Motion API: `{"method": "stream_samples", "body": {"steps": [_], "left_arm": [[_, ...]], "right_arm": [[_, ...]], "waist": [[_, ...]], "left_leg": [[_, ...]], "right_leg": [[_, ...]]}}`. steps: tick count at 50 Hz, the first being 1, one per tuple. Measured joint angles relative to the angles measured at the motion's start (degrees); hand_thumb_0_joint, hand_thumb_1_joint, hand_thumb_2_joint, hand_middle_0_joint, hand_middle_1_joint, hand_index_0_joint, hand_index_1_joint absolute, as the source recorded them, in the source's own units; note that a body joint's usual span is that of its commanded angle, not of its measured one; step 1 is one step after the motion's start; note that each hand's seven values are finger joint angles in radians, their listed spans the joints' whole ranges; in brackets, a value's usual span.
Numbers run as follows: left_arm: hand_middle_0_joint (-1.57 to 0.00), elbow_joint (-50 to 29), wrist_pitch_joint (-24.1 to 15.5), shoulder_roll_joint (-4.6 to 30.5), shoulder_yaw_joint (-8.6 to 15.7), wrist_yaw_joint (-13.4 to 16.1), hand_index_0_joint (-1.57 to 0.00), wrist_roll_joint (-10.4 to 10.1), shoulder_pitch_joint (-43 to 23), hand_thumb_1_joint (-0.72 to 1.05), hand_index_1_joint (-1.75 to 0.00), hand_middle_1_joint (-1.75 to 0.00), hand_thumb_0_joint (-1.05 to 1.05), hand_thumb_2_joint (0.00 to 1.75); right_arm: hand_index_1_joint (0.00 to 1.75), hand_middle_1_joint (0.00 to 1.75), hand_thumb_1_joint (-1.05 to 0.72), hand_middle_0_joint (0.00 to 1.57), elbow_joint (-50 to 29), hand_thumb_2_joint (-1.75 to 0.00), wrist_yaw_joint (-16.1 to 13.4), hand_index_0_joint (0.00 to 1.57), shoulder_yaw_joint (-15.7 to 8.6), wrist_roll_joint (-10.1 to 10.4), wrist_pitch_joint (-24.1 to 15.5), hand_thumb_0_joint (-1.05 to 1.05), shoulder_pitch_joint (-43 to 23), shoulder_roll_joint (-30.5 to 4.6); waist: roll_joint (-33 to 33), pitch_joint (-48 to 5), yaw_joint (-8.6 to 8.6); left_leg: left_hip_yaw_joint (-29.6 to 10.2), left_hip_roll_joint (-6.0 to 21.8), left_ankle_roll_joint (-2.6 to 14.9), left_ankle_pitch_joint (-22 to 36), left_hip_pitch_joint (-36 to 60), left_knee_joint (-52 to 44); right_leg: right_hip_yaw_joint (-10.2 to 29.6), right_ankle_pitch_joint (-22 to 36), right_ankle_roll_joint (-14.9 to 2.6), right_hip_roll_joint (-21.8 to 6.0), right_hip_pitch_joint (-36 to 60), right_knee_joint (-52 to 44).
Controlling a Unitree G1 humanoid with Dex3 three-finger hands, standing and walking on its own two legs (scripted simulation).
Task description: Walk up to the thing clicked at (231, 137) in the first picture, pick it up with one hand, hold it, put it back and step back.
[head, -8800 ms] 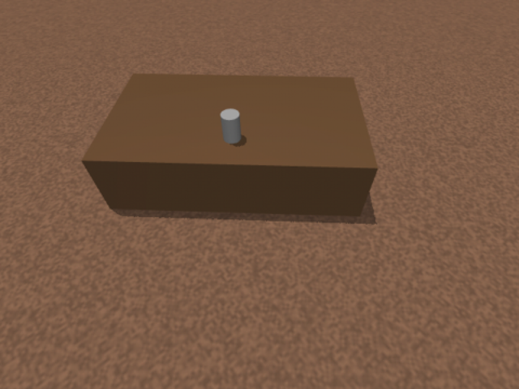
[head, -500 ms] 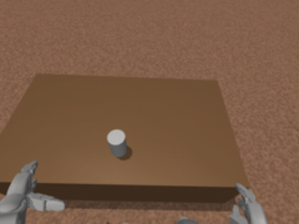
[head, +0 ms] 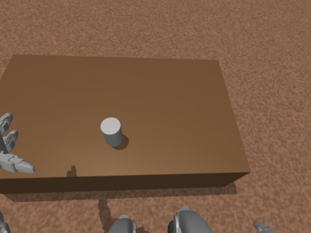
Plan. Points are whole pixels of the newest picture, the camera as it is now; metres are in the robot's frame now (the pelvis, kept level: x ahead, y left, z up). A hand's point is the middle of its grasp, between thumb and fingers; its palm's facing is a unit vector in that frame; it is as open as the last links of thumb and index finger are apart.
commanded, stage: go down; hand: left
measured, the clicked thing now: (112, 132) +0.53 +0.16 -0.31
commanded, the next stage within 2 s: none
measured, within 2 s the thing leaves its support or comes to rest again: neither
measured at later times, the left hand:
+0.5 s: hand (18, 128) +0.40 +0.35 -0.01, palm faces +0.14 -0.99 -0.10, open 17.4 cm
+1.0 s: hand (18, 123) +0.41 +0.36 -0.01, palm faces +0.14 -0.99 -0.07, open 17.4 cm
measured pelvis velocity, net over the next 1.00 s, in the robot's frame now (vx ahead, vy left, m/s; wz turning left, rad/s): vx -0.01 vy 0.01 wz -0.01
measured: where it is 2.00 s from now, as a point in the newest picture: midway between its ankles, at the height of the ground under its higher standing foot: outside the picture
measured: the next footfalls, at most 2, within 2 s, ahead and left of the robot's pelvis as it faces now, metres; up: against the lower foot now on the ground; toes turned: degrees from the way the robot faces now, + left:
none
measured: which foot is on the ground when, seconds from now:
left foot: down 0.00-1.00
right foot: down 0.00-1.00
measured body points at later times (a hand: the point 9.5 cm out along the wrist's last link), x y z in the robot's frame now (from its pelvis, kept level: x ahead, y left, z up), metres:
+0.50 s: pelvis -0.01 +0.00 -0.02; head +0.13 +0.04 +0.41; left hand +0.38 +0.40 +0.00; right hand +0.05 -0.28 -0.11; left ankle +0.00 +0.10 -0.67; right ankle +0.05 -0.13 -0.67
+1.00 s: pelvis -0.01 +0.01 -0.03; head +0.14 +0.05 +0.39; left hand +0.40 +0.41 +0.00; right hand +0.05 -0.27 -0.12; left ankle +0.00 +0.10 -0.67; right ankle +0.05 -0.13 -0.67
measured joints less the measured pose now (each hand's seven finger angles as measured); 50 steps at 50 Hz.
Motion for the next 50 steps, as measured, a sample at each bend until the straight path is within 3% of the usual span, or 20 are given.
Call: {"method": "stream_samples", "body": {"steps": [8, 20, 50], "left_arm": [[-0.07, 7.29, -4.11, 3.89, 2.22, -1.95, -0.06, 0.20, -6.42, -0.55, -0.03, -0.02, -0.01, 0.05], [-0.07, 12.01, -7.58, 7.87, 4.39, -4.29, -0.07, -0.27, -11.36, -0.51, -0.02, -0.02, -0.01, 0.04], [-0.06, 13.63, -9.76, 10.16, 6.45, -6.40, -0.04, -1.08, -15.74, -0.50, -0.02, 0.00, -0.01, 0.06]], "right_arm": [[0.30, 0.30, -0.87, 0.20, -1.40, -0.89, 0.35, 0.20, 1.17, -0.41, 1.00, 0.01, -1.05, -0.73], [0.30, 0.30, -0.87, 0.20, -1.45, -0.89, 0.61, 0.20, 2.57, -0.82, 1.99, 0.01, -1.23, -1.27], [0.30, 0.30, -0.89, 0.20, -1.67, -0.90, 1.42, 0.20, 3.59, -1.32, 3.58, 0.01, -2.25, -0.77]], "waist": [[-0.31, 0.22, -1.17], [-0.40, -0.20, -2.21], [0.11, -1.04, -2.93]], "left_leg": [[-0.06, 0.27, 0.01, 0.25, -4.18, 1.98], [-0.64, 0.46, 0.04, -0.59, -9.07, 4.90], [-1.25, 0.50, 0.46, -2.41, -14.57, 9.23]], "right_leg": [[-0.06, 0.61, -0.08, 0.20, -3.98, 1.42], [-0.59, 0.08, -0.10, 0.32, -8.43, 3.60], [-1.09, -1.24, 0.29, 0.29, -13.32, 6.89]]}}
